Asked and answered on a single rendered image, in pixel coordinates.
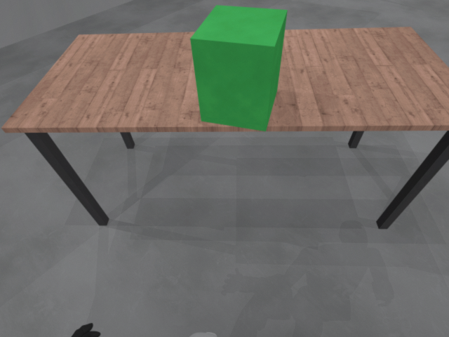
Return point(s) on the table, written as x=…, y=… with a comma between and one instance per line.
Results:
x=349, y=79

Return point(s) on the left robot hand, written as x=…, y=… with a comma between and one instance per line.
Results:
x=84, y=331

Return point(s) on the carton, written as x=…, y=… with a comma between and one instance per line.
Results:
x=237, y=57

